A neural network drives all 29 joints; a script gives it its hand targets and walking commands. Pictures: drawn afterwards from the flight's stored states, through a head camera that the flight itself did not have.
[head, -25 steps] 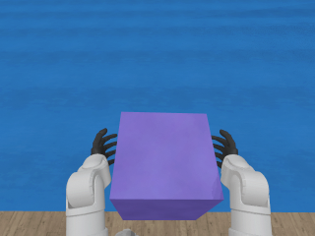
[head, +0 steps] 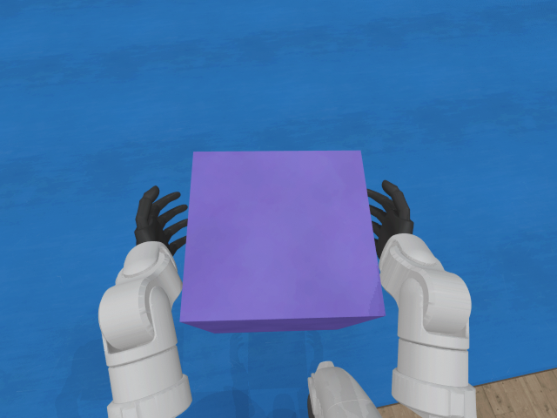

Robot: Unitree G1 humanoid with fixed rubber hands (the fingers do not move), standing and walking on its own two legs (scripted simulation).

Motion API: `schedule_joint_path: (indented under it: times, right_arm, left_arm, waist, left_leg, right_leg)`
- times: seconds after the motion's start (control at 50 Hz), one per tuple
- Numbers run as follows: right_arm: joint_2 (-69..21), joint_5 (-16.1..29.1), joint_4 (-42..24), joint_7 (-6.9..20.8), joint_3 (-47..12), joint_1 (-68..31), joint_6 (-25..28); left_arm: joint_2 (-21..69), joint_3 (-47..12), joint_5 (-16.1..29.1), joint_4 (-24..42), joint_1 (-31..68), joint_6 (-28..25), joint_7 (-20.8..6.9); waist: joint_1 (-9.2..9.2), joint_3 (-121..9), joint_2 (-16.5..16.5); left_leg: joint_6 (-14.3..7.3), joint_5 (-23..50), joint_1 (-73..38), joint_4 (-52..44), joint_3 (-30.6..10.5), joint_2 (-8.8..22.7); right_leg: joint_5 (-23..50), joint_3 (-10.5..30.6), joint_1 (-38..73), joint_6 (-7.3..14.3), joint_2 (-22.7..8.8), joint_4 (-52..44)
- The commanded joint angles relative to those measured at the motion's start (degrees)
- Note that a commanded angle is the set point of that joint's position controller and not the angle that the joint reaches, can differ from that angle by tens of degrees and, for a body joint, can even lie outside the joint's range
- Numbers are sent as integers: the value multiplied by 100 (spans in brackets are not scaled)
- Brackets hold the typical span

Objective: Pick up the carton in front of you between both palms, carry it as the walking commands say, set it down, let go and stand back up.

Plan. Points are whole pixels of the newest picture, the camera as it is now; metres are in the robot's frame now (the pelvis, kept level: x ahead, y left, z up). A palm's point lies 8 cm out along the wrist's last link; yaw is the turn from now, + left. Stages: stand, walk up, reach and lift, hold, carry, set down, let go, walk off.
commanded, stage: carry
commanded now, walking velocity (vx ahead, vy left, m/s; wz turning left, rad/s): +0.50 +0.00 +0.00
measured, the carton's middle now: (277, 255) +0.34 -0.03 +0.00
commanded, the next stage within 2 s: none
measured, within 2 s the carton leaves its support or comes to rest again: neither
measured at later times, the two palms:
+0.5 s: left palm (201, 150) +0.64 +0.09 -0.09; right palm (335, 133) +0.67 -0.21 -0.11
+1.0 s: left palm (213, 30) +0.99 +0.04 -0.03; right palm (330, 26) +0.97 -0.26 -0.03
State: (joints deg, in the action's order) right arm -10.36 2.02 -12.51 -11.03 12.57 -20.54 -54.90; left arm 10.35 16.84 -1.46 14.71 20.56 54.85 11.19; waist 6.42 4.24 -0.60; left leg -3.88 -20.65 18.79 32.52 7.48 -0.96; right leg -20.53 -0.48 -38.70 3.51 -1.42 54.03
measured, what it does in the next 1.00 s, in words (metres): goes down: right foot 0.13 m lower, then left foot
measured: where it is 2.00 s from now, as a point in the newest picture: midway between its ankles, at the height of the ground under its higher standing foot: (270, 155)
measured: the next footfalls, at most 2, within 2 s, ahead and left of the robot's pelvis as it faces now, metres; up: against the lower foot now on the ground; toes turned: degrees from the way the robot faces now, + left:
right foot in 0.22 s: +0.35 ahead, -0.13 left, -0.13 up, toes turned -1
left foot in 0.66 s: +0.63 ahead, +0.01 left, -0.13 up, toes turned +5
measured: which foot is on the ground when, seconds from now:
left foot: down 0.00-0.24, up 0.26-0.64, down 0.66-1.00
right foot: up 0.00-0.20, down 0.22-0.66, up 0.68-1.00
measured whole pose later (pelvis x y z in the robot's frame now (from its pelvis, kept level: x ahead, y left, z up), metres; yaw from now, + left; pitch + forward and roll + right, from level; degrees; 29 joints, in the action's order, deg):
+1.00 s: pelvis +0.68 -0.09 -0.12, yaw -2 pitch +5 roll -1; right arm -8.0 0.9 -13.9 -9.1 7.9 -11.8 -52.3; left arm 8.0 10.0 -0.7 14.2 11.6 51.2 10.0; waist 2.8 -2.5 -1.8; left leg -1.2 -18.7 6.0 19.8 7.2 1.8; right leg -9.1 -6.6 -28.1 0.5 -1.8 29.3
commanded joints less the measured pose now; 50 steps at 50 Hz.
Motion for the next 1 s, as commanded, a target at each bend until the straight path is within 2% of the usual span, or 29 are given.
schedule_joint_path:
  times: [0.0,0.04,0.06,0.08,0.12,0.14,0.16,0.18,0.2,0.22,0.26,0.28,0.32,0.34,0.38,0.4,0.46,0.48,0.56,0.58,0.6,0.62,0.64,0.66,0.7,0.76,0.86,0.92,0.98]
  right_arm:
    - [-3935,1124,-569,233,-4231,-3152,29]
    - [-3760,895,-422,98,-4160,-2871,18]
    - [-3767,731,92,27,-4013,-2483,-47]
    - [-3390,500,168,-56,-3721,-2637,-80]
    - [-3362,432,421,-110,-3662,-2661,-270]
    - [-3432,598,220,-93,-3743,-3031,-304]
    - [-3419,583,310,-109,-3680,-3429,-347]
    - [-3518,624,582,-100,-3450,-3188,-396]
    - [-3402,574,746,-135,-3267,-3193,-461]
    - [-3511,647,403,-189,-3229,-3667,-417]
    - [-3689,636,250,-276,-3016,-4387,-235]
    - [-3800,366,1212,-250,-2702,-3541,-287]
    - [-4441,319,954,-137,-2910,-3514,-7]
    - [-4641,517,863,-54,-3082,-3472,85]
    - [-4762,435,689,7,-3136,-3337,335]
    - [-4746,504,389,-27,-3291,-3503,504]
    - [-4511,350,214,25,-3623,-2841,783]
    - [-4392,274,191,27,-3649,-2422,854]
    - [-4493,364,12,177,-3777,-2457,1063]
    - [-4570,255,333,208,-3711,-2054,1053]
    - [-4654,366,102,213,-3910,-2160,1105]
    - [-4363,288,347,207,-3720,-1895,1079]
    - [-4274,331,247,221,-3659,-2150,1167]
    - [-4129,158,455,138,-3519,-1758,1127]
    - [-4399,464,-58,92,-3884,-2002,1160]
    - [-4178,516,39,138,-3881,-2200,998]
    - [-3798,622,-460,236,-4072,-1937,567]
    - [-3809,857,-872,247,-4058,-1338,256]
    - [-3650,644,-985,252,-3802,-553,-165]
  left_arm:
    - [3288,-3598,747,647,3130,-140,-92]
    - [3191,-3664,819,719,3009,-67,-132]
    - [2874,-3537,593,493,2686,23,-87]
    - [2768,-3265,489,-184,2340,170,-102]
    - [2483,-3011,248,-435,2131,291,-63]
    - [2446,-2904,386,-513,2193,252,-42]
    - [2466,-2733,328,-779,2315,278,-5]
    - [2449,-2846,506,-696,2774,284,11]
    - [2629,-3141,773,-735,3051,296,28]
    - [2945,-3267,1098,-420,3417,248,33]
    - [3426,-3305,1278,-483,3958,210,-31]
    - [3619,-3516,1384,-580,4086,154,-58]
    - [4224,-3794,1427,-209,4462,-68,-150]
    - [4356,-4007,1664,66,4519,-216,-207]
    - [4636,-4293,1747,276,4558,-432,-317]
    - [4720,-4154,1742,222,4185,-475,-331]
    - [4730,-4381,1384,-235,2922,-713,-386]
    - [4557,-4461,1308,-355,2560,-769,-385]
    - [4704,-4373,1046,-580,1838,-926,-455]
    - [4603,-4317,957,-337,2130,-992,-429]
    - [4623,-4560,916,-527,1989,-983,-385]
    - [4331,-4392,720,-516,2049,-1010,-318]
    - [4246,-4250,815,-50,2608,-1078,-320]
    - [4242,-4408,754,-398,2278,-1023,-257]
    - [4234,-4424,892,-19,2304,-1098,-206]
    - [3834,-3830,695,13,2134,-1078,-114]
    - [3806,-3788,546,-340,1154,-584,-132]
    - [3591,-3914,723,572,1181,-296,-108]
    - [3572,-4141,940,990,723,98,-182]
  waist:
    - [119,-2612,-168]
    - [409,-2444,-292]
    - [353,-2250,-167]
    - [183,-1970,-33]
    - [-655,-2033,-619]
    - [-1156,-2324,-161]
    - [-1475,-2517,794]
    - [-1382,-2510,1790]
    - [-1058,-2797,1744]
    - [-1017,-2845,1763]
    - [-935,-2632,1057]
    - [-842,-2543,270]
    - [-787,-3069,594]
    - [-924,-3111,637]
    - [-987,-3123,232]
    - [-1102,-3115,358]
    - [-1078,-3263,835]
    - [-992,-3350,1063]
    - [-1226,-3143,717]
    - [-1013,-3115,649]
    - [-473,-3339,694]
    - [-346,-3583,-4]
    - [-373,-3967,-1542]
    - [-391,-4207,-1521]
    - [-405,-3642,-527]
    - [-463,-2974,45]
    - [-463,-2525,-418]
    - [-445,-2520,-1189]
    - [-656,-2909,-687]
  left_leg:
    - [-722,2962,-3250,317,-998,984]
    - [-671,2680,-3892,935,-1366,815]
    - [-523,1638,-2943,1039,-1191,883]
    - [-524,995,-1689,1005,-1052,851]
    - [-310,1496,-990,1954,-944,1097]
    - [-49,1751,-397,3080,-385,845]
    - [182,987,-72,4910,-116,396]
    - [321,-2255,1748,6266,-267,-220]
    - [459,-2646,2717,6689,-725,-256]
    - [469,-1897,2505,6617,-668,-221]
    - [229,-1073,2725,6031,-992,263]
    - [273,-883,2518,5369,-1026,356]
    - [120,-712,2135,4912,-1023,397]
    - [196,-401,2245,4674,-1004,526]
    - [168,-19,2702,3748,-786,485]
    - [215,97,2935,3550,-596,432]
    - [132,553,2742,2348,-339,231]
    - [108,726,2406,1885,-275,43]
    - [41,1455,1510,44,456,-402]
    - [-112,1515,813,-198,506,-425]
    - [-134,2108,-676,-630,440,-202]
    - [-497,2421,-2479,-677,-921,798]
    - [-1311,4115,-3972,-371,-3026,2187]
    - [-1549,3374,-4613,-835,-4055,2261]
    - [-1206,3772,-4318,-691,-3212,2070]
    - [-813,2902,-3372,-1380,-2398,1877]
    - [-438,3685,-2173,-1477,-978,1442]
    - [-223,3498,-2268,-1456,-559,1233]
    - [278,3550,-1296,-22,37,1049]
  right_leg:
    - [2771,-269,-836,30,-185,-1027]
    - [3296,-215,-1316,7,-136,-1952]
    - [4455,128,-322,58,-424,-2878]
    - [4868,-153,855,134,-292,-2851]
    - [4644,-208,2334,218,-458,-2893]
    - [4202,-344,3551,162,-279,-2821]
    - [4163,-403,4370,214,-402,-2981]
    - [6061,337,5588,368,-1083,-1930]
    - [5806,1975,5974,693,-1831,-1686]
    - [3296,2928,4856,818,-1947,-2448]
    - [2005,3524,4105,917,-2004,-3019]
    - [1894,3013,4015,909,-1789,-2978]
    - [1414,3096,3810,840,-1883,-2889]
    - [988,2723,3787,1055,-1601,-2745]
    - [2501,2452,4313,1075,-1455,-2641]
    - [3428,1868,4688,885,-1327,-2532]
    - [5114,1415,4956,868,-1050,-2196]
    - [5151,912,5014,824,-821,-2165]
    - [5702,393,5093,595,-524,-1769]
    - [5872,247,4756,411,-585,-1386]
    - [5678,-142,3910,158,-454,-888]
    - [3864,-209,2335,-150,-303,89]
    - [-287,-111,552,-377,547,1640]
    - [-1090,193,-278,-227,782,2494]
    - [-845,271,-714,-166,121,2263]
    - [-645,233,-290,-333,-207,162]
    - [810,-727,1215,-264,126,-1823]
    - [1538,-949,1718,-300,206,-2853]
    - [1495,-848,3839,-68,-127,-2891]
